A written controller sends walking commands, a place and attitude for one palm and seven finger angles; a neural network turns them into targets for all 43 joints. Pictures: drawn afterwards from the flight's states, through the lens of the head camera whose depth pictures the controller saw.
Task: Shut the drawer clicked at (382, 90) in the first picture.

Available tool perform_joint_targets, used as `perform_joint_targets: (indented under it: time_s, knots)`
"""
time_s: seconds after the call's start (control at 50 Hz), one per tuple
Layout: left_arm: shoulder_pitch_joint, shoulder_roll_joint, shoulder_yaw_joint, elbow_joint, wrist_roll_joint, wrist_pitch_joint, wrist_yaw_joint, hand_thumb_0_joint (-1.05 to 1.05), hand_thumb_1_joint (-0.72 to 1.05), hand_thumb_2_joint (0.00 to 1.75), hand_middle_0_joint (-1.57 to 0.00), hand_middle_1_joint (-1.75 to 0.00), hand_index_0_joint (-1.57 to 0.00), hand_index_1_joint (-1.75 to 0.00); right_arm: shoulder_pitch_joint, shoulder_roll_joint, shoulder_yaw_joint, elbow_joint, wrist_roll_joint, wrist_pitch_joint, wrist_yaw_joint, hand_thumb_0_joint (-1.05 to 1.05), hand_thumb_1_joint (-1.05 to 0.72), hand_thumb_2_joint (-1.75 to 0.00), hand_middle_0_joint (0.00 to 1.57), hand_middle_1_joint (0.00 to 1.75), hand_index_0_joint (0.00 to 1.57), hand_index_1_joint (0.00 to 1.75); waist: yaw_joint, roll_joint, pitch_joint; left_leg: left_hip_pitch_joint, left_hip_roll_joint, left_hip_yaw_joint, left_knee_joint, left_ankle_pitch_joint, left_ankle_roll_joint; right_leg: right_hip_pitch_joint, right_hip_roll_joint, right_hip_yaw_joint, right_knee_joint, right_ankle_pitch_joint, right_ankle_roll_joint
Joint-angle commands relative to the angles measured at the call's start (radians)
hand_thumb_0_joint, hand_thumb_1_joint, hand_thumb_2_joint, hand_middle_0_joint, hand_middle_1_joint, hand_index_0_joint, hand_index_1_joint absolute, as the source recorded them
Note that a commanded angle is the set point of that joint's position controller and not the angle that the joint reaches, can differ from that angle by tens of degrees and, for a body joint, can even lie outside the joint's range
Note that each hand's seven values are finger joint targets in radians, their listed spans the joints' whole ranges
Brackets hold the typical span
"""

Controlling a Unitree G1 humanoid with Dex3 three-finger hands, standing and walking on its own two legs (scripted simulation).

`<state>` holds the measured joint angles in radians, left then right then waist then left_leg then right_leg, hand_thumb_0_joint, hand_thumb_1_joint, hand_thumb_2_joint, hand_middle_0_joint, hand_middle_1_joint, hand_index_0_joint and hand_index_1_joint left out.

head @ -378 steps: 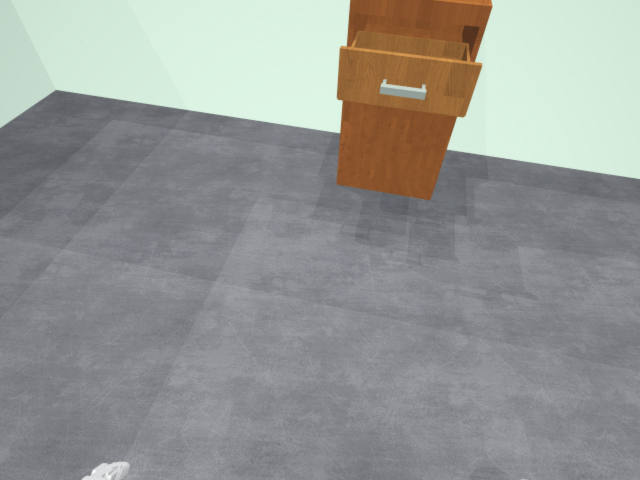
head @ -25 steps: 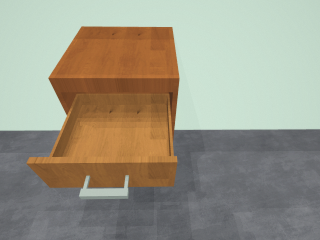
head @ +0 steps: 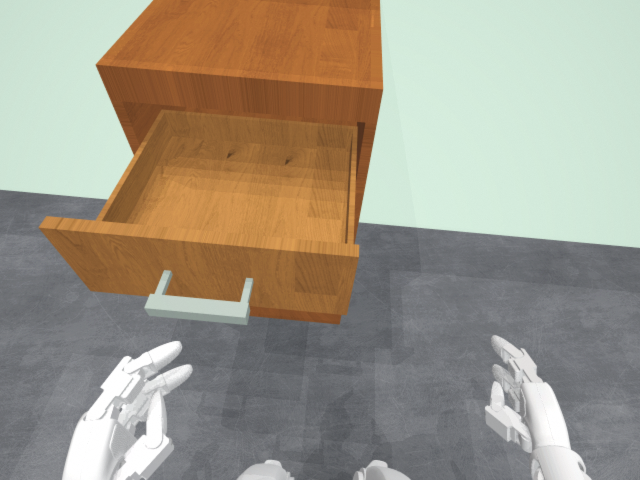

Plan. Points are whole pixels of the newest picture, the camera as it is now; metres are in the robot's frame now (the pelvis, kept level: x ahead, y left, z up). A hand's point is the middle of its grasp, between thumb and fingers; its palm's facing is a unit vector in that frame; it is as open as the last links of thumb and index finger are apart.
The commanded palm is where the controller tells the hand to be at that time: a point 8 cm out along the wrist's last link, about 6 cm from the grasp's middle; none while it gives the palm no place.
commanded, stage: raise the hand and make a fist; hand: left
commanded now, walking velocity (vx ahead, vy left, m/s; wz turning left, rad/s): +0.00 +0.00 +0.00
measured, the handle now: (203, 295) +0.35 +0.20 -0.01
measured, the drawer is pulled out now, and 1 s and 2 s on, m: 0.28 0.28 0.28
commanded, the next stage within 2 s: bring the fist close to the handle in 1.48 s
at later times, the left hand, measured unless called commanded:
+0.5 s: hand (173, 425) +0.17 +0.17 +0.05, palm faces +0.04 -1.00 -0.09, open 3.6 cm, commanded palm +0.13 +0.23 +0.06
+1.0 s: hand (161, 432) +0.16 +0.17 +0.09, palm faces +0.05 -1.00 -0.01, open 3.2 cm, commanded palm +0.11 +0.22 +0.09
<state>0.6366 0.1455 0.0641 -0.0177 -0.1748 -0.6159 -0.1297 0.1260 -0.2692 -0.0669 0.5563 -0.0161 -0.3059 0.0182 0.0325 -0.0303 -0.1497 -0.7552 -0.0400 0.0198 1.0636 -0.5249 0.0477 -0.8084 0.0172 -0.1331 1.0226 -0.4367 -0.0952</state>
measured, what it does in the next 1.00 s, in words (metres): stands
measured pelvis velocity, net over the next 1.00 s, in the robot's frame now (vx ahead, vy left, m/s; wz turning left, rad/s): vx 0.01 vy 0.02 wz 0.01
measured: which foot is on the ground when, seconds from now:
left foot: down 0.00-1.00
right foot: down 0.00-1.00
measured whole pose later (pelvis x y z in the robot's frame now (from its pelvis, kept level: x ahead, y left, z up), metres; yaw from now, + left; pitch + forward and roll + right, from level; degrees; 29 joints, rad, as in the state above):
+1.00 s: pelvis +0.01 +0.02 +0.01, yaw +0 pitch +11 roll -2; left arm 0.76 0.16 0.01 -0.33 -0.20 -0.37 -0.15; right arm 0.22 -0.19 0.03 0.45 0.03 -0.23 -0.01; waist 0.02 0.04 -0.15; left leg -0.70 -0.04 0.00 1.03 -0.53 0.07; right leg -0.73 0.02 -0.14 0.96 -0.42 -0.07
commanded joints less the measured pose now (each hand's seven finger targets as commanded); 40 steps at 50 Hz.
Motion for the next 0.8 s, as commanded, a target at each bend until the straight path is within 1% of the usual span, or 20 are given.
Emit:
perform_joint_targets:
  time_s: [0.0,0.02,0.04,0.06,0.12,0.16,0.2,0.22,0.24,0.28,0.3,0.32,0.34,0.36,0.4,0.48,0.54,0.62,0.72,0.78]
  knots:
    - [-0.096,0.109,0.068,-0.193,-0.036,-0.130,-0.076,0.00,0.90,0.90,-0.64,-0.78,-0.64,-0.78,-0.024,-0.075,-0.001,-0.157,0.028,-0.032,-0.002,0.00,-0.90,-0.90,0.20,0.30,0.20,0.30,-0.047,0.056,-0.086,-0.163,0.015,-0.060,-0.037,0.053,-0.023,0.045,-0.032,0.224,-0.135,-0.158,0.039]
    - [-0.107,0.116,0.069,-0.180,-0.055,-0.095,-0.104,0.00,0.90,0.90,-0.66,-0.80,-0.66,-0.80,-0.015,-0.080,-0.001,-0.165,0.043,-0.028,-0.008,0.00,-0.90,-0.90,0.20,0.30,0.20,0.30,-0.059,0.035,-0.101,-0.173,0.015,-0.055,-0.028,0.039,-0.017,0.074,-0.039,0.260,-0.174,-0.198,0.047]
    - [-0.100,0.118,0.069,-0.192,-0.081,-0.055,-0.132,0.00,0.90,0.90,-0.68,-0.82,-0.68,-0.82,-0.010,-0.083,0.001,-0.187,0.054,-0.025,-0.017,0.00,-0.90,-0.90,0.20,0.30,0.20,0.30,-0.049,0.021,-0.129,-0.176,0.010,-0.048,-0.026,0.034,-0.012,0.124,-0.046,0.277,-0.202,-0.218,0.057]
    - [-0.119,0.152,0.087,-0.230,-0.101,-0.011,-0.153,0.00,0.90,0.90,-0.70,-0.84,-0.70,-0.84,-0.003,-0.089,0.003,-0.204,0.064,-0.020,-0.029,0.00,-0.90,-0.90,0.20,0.30,0.20,0.30,-0.051,-0.004,-0.177,-0.176,0.007,-0.043,-0.015,0.046,-0.006,0.184,-0.054,0.304,-0.226,-0.215,0.069]
    - [-0.125,0.197,0.128,-0.286,-0.134,0.109,-0.183,0.00,0.90,0.90,-0.76,-0.91,-0.76,-0.91,-0.005,-0.077,0.015,-0.226,0.085,-0.003,-0.058,0.00,-0.90,-0.90,0.20,0.30,0.20,0.30,-0.040,0.009,-0.195,-0.163,0.012,-0.044,-0.015,0.058,-0.001,0.254,-0.070,0.341,-0.277,-0.224,0.094]
    - [-0.110,0.229,0.179,-0.341,-0.136,0.156,-0.164,0.00,0.90,0.90,-0.80,-0.95,-0.80,-0.95,0.015,-0.058,0.017,-0.219,0.082,0.010,-0.068,0.00,-0.90,-0.90,0.20,0.30,0.20,0.30,-0.034,0.016,-0.245,-0.147,0.018,-0.054,-0.015,0.134,-0.003,0.333,-0.087,0.346,-0.266,-0.054,0.110]
    - [-0.073,0.203,0.190,-0.321,-0.132,0.181,-0.144,0.00,0.90,0.90,-0.84,-0.99,-0.84,-0.99,0.015,-0.040,0.023,-0.203,0.075,0.023,-0.069,0.00,-0.90,-0.90,0.20,0.30,0.20,0.30,-0.032,0.004,-0.232,-0.151,0.022,-0.063,-0.025,0.183,-0.013,0.372,-0.100,0.340,-0.250,0.114,0.126]
    - [-0.060,0.222,0.230,-0.292,-0.127,0.183,-0.127,0.00,0.90,0.90,-0.86,-1.01,-0.86,-1.01,0.006,-0.036,0.023,-0.186,0.072,0.031,-0.071,0.00,-0.90,-0.90,0.20,0.30,0.20,0.30,-0.024,-0.015,-0.237,-0.162,0.023,-0.066,-0.018,0.191,-0.017,0.394,-0.106,0.353,-0.244,0.161,0.138]
    - [-0.048,0.188,0.205,-0.268,-0.125,0.183,-0.123,0.00,0.90,0.90,-0.88,-1.04,-0.88,-1.04,0.008,-0.031,0.025,-0.180,0.069,0.031,-0.068,0.00,-0.90,-0.90,0.20,0.30,0.20,0.30,-0.031,-0.002,-0.199,-0.169,0.024,-0.070,-0.027,0.191,-0.022,0.385,-0.112,0.353,-0.247,0.189,0.141]
    - [-0.015,0.167,0.207,-0.221,-0.129,0.179,-0.121,0.00,0.90,0.90,-0.92,-1.08,-0.92,-1.08,-0.005,-0.029,0.023,-0.168,0.067,0.032,-0.066,0.00,-0.90,-0.90,0.20,0.30,0.20,0.30,-0.031,-0.018,-0.143,-0.177,0.024,-0.076,-0.047,0.178,-0.027,0.370,-0.117,0.344,-0.254,0.190,0.145]
    - [-0.014,0.178,0.214,-0.202,-0.130,0.175,-0.127,0.00,0.90,0.90,-0.94,-1.10,-0.94,-1.10,-0.007,-0.035,0.021,-0.165,0.068,0.030,-0.067,0.00,-0.90,-0.90,0.20,0.30,0.20,0.30,-0.036,-0.054,-0.126,-0.185,0.024,-0.079,-0.051,0.165,-0.028,0.366,-0.123,0.353,-0.263,0.179,0.153]
    - [0.016,0.185,0.232,-0.173,-0.130,0.173,-0.131,0.00,0.90,0.90,-0.96,-1.12,-0.96,-1.12,-0.022,-0.039,0.020,-0.159,0.067,0.035,-0.069,0.00,-0.90,-0.90,0.20,0.30,0.20,0.30,-0.027,-0.075,-0.107,-0.186,0.024,-0.082,-0.051,0.167,-0.026,0.374,-0.126,0.362,-0.272,0.185,0.160]
    - [0.021,0.180,0.220,-0.182,-0.134,0.166,-0.144,0.00,0.90,0.90,-0.98,-1.14,-0.98,-1.14,-0.009,-0.043,0.018,-0.166,0.068,0.034,-0.068,0.00,-0.90,-0.90,0.20,0.30,0.20,0.30,-0.030,-0.067,-0.121,-0.187,0.021,-0.082,-0.056,0.158,-0.027,0.386,-0.137,0.376,-0.278,0.180,0.168]
    - [0.014,0.206,0.241,-0.190,-0.138,0.159,-0.156,0.00,0.90,0.90,-1.00,-1.17,-1.00,-1.17,-0.005,-0.047,0.014,-0.164,0.070,0.030,-0.069,0.00,-0.90,-0.90,0.20,0.30,0.20,0.30,-0.030,-0.069,-0.134,-0.187,0.020,-0.081,-0.057,0.152,-0.027,0.398,-0.142,0.385,-0.283,0.171,0.172]
    - [0.019,0.198,0.223,-0.237,-0.146,0.137,-0.174,0.00,0.90,0.90,-1.04,-1.21,-1.04,-1.21,0.001,-0.049,0.012,-0.170,0.071,0.015,-0.069,0.00,-0.90,-0.90,0.20,0.30,0.20,0.30,-0.027,-0.017,-0.153,-0.156,0.018,-0.076,-0.073,0.167,-0.023,0.396,-0.136,0.366,-0.283,0.145,0.159]
    - [0.034,0.200,0.234,-0.283,-0.173,0.086,-0.180,0.00,0.90,0.90,-1.12,-1.30,-1.12,-1.30,0.023,-0.051,0.001,-0.156,0.072,-0.009,-0.071,0.00,-0.90,-0.90,0.20,0.30,0.20,0.30,-0.028,-0.017,-0.183,-0.115,0.018,-0.069,-0.082,0.178,-0.020,0.387,-0.120,0.343,-0.292,0.110,0.148]
    - [0.036,0.166,0.184,-0.319,-0.166,0.061,-0.164,0.00,0.90,0.90,-1.18,-1.36,-1.18,-1.36,0.024,-0.055,0.002,-0.155,0.069,-0.025,-0.067,0.00,-0.90,-0.90,0.20,0.30,0.20,0.30,-0.032,0.033,-0.169,-0.071,0.018,-0.062,-0.102,0.195,-0.015,0.346,-0.098,0.295,-0.282,0.083,0.121]
    - [0.076,0.146,0.135,-0.311,-0.136,0.081,-0.140,0.00,0.90,0.90,-1.26,-1.45,-1.26,-1.45,0.012,-0.059,0.003,-0.169,0.069,-0.024,-0.064,0.00,-0.90,-0.90,0.20,0.30,0.20,0.30,-0.038,0.020,-0.114,-0.053,0.020,-0.067,-0.126,0.182,-0.006,0.302,-0.088,0.266,-0.293,0.028,0.114]
    - [0.095,0.139,0.076,-0.387,-0.088,0.134,-0.099,0.00,0.90,0.90,-1.36,-1.56,-1.36,-1.56,0.003,-0.062,0.011,-0.212,0.067,-0.006,-0.062,0.00,-0.90,-0.90,0.20,0.30,0.20,0.30,-0.032,0.044,-0.068,-0.004,0.026,-0.069,-0.179,0.168,0.002,0.256,-0.053,0.191,-0.283,-0.049,0.079]
    - [0.119,0.126,0.054,-0.450,-0.074,0.151,-0.065,0.00,0.90,0.90,-1.40,-1.60,-1.40,-1.60,0.012,-0.053,0.020,-0.237,0.063,0.003,-0.057,0.00,-0.90,-0.90,0.20,0.30,0.20,0.30,-0.024,0.060,-0.084,0.018,0.027,-0.074,-0.199,0.166,-0.001,0.253,-0.039,0.156,-0.261,-0.037,0.069]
